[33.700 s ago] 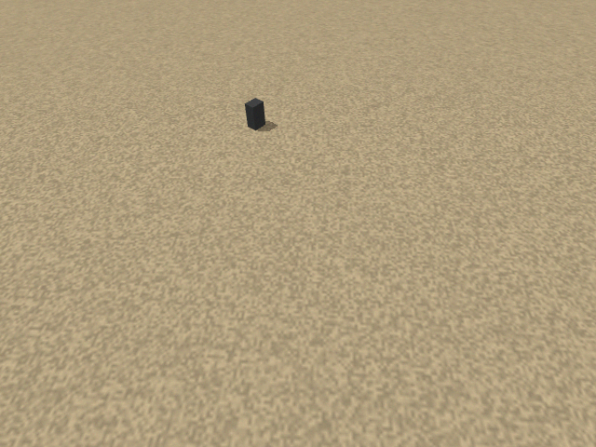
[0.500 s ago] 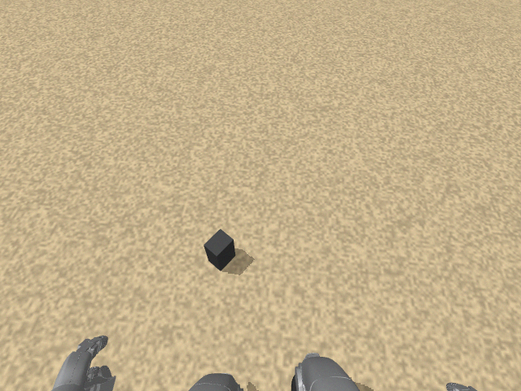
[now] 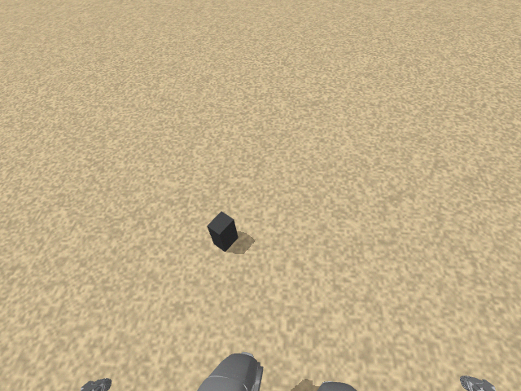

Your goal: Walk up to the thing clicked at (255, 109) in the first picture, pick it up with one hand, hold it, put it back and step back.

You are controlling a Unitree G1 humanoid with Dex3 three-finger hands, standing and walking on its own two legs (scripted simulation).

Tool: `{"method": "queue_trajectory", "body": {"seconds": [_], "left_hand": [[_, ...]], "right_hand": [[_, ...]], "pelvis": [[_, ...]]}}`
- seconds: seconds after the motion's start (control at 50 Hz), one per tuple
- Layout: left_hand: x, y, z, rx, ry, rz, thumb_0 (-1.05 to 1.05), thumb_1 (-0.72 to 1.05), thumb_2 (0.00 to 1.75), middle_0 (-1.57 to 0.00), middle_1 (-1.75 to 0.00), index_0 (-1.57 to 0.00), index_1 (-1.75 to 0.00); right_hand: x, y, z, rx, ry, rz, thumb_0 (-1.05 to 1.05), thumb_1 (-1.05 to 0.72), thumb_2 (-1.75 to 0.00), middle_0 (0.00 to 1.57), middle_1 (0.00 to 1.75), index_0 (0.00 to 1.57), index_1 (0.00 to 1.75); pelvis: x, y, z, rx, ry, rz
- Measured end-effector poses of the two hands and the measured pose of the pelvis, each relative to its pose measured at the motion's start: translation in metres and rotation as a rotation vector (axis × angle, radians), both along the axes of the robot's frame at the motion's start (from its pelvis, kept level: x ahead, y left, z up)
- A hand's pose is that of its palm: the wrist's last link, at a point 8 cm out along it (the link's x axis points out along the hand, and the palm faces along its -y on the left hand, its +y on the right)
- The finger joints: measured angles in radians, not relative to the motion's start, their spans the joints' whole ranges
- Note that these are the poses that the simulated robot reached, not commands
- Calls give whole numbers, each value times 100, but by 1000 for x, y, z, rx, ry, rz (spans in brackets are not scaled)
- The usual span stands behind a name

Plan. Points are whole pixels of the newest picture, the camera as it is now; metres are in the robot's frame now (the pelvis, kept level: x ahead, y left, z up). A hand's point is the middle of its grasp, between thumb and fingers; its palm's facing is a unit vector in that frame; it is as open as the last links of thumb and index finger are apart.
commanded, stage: step back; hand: left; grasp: from the side
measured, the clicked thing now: (223, 232) +0.74 +0.24 -0.68
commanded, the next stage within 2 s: stand in 1.74 s
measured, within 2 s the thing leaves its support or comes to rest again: neither
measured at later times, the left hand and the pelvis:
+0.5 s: hand out of the picture -0.08 +0.26 -0.15, palm faces -0.01 -0.92 -0.39, open 7.4 cm; pelvis -0.18 -0.02 -0.01, yaw +0 degrees
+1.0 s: hand out of the picture -0.25 +0.25 -0.14, palm faces +0.09 -0.92 -0.39, open 7.4 cm; pelvis -0.29 -0.04 +0.00, yaw +5 degrees
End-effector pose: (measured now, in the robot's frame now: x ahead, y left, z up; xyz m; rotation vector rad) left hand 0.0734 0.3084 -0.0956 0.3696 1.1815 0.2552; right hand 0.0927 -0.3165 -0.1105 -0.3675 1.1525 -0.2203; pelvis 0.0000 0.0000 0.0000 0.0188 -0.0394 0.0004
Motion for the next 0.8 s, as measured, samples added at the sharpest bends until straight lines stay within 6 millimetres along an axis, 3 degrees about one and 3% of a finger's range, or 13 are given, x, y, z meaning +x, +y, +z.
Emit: {"method": "queue_trajectory", "body": {"seconds": [0.08,0.16,0.26,0.42,0.54,0.66,0.8], "left_hand": [[-10,6,1,14,-58,0,1,90,90,-21,-30,-21,-30],[-21,17,-11,-1,-118,3,1,90,90,-21,-30,-21,-30],[-54,16,-15,-27,-91,27,1,91,90,-21,-30,-21,-30],[-125,4,-17,-36,-26,8,0,91,90,-21,-30,-20,-30],[-188,-15,-21,-10,11,-14,0,91,90,-21,-30,-21,-30],[-257,-30,-4,5,33,23,1,91,90,-21,-30,-21,-30],[-291,-19,5,30,-46,58,1,90,90,-21,-30,-21,-30]], "right_hand": [[-42,2,-4,-13,85,19,0,-91,-90,20,30,20,30],[-77,11,-8,-35,127,47,1,-91,-90,20,30,20,30],[-108,22,6,-27,108,57,1,-91,-90,20,30,20,30],[-126,11,21,-40,-27,63,1,-90,-90,20,31,20,30],[-154,-15,6,-19,-98,68,0,-90,-90,20,31,20,30],[-210,-28,1,8,-53,32,0,-91,-90,20,30,20,30],[-287,-33,-7,5,92,63,0,-91,-90,20,30,20,30]], "pelvis": [[-26,2,-2,-6,9,42],[-56,8,-11,-5,3,86],[-89,8,-3,-22,-11,75],[-145,-3,2,-37,1,22],[-197,-24,-12,-34,-1,-22],[-237,-35,-3,4,-11,-5],[-271,-36,-3,2,-1,72]]}}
